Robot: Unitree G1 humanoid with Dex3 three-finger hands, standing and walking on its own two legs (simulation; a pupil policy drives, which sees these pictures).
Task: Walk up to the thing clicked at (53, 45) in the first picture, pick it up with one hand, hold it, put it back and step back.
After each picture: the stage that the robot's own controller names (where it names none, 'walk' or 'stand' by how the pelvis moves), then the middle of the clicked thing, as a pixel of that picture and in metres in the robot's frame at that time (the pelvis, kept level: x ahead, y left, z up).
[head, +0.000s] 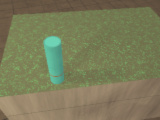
stand; (55, 62) +0.53 +0.13 -0.05
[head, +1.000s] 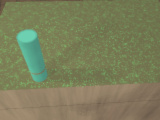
rise first; (34, 58) +0.49 +0.20 -0.02
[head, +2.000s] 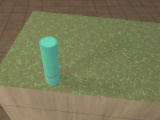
stand; (50, 63) +0.52 +0.15 -0.04
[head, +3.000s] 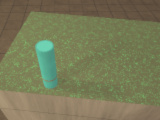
stand; (48, 66) +0.50 +0.16 -0.05
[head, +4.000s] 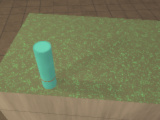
stand; (46, 67) +0.50 +0.17 -0.05
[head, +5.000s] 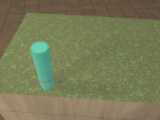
stand; (44, 68) +0.49 +0.18 -0.05
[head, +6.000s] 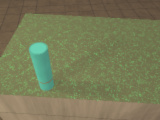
rise first; (43, 68) +0.49 +0.18 -0.05
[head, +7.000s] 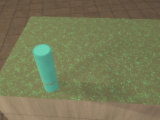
rise first; (47, 70) +0.48 +0.19 -0.05
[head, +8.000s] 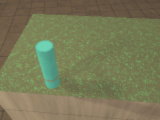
go down; (49, 66) +0.50 +0.18 -0.04
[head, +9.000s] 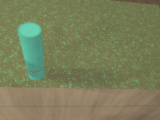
go down; (33, 55) +0.48 +0.17 +0.00
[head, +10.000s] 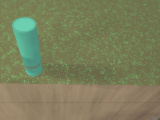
approach; (30, 50) +0.49 +0.17 +0.01
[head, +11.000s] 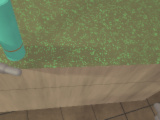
close; (7, 31) +0.52 +0.19 +0.05
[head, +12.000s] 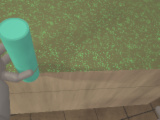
lift; (23, 56) +0.43 +0.15 +0.04
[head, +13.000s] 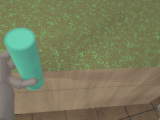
lift; (28, 64) +0.41 +0.13 +0.04
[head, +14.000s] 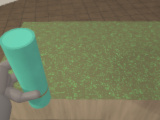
lift; (31, 75) +0.30 +0.15 +0.18
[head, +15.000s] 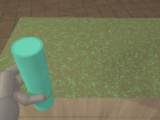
hold; (37, 79) +0.32 +0.14 +0.13
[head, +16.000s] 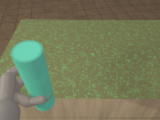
hold; (37, 81) +0.31 +0.14 +0.13
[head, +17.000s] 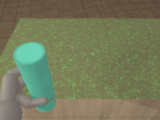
hold; (39, 82) +0.31 +0.13 +0.12
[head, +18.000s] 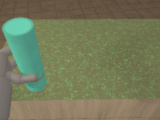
crouch; (29, 60) +0.37 +0.16 +0.15
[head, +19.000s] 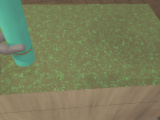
lower; (16, 32) +0.46 +0.17 +0.16
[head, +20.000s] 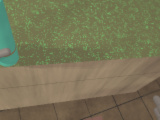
lower; out of the picture +0.49 +0.18 +0.05
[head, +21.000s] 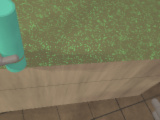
lower; (9, 41) +0.47 +0.16 +0.05
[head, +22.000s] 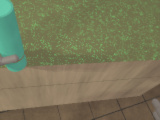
lower; (8, 41) +0.47 +0.17 +0.06
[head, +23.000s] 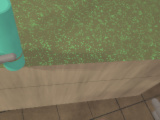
lower; (6, 40) +0.48 +0.17 +0.06
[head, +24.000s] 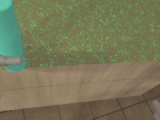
open; (7, 40) +0.47 +0.17 +0.06
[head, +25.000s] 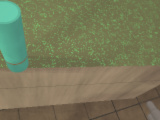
sink last; (12, 44) +0.46 +0.16 +0.04
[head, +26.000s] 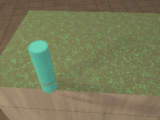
sink last; (44, 69) +0.46 +0.18 +0.00
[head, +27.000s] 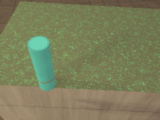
stand; (43, 66) +0.45 +0.16 +0.01
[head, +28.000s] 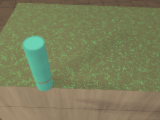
stand; (40, 66) +0.45 +0.17 +0.01
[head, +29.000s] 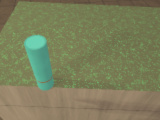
stand; (41, 66) +0.45 +0.17 +0.01
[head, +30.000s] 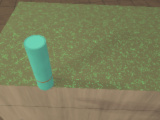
stand; (41, 66) +0.45 +0.17 +0.01
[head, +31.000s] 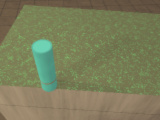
stand; (46, 68) +0.45 +0.16 -0.01
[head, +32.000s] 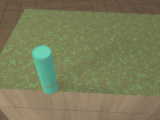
walk; (46, 72) +0.46 +0.16 -0.05
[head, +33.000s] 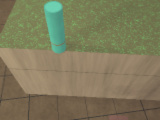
walk; (56, 30) +0.61 +0.13 -0.02
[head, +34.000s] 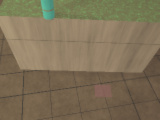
walk; out of the picture +0.90 +0.21 -0.03
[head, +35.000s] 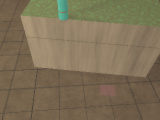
stand; (62, 2) +1.08 +0.16 -0.03
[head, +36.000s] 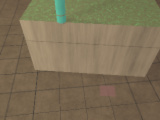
stand; (60, 5) +1.08 +0.16 -0.05
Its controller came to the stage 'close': yes
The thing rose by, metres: 0.20
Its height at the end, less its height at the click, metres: +0.00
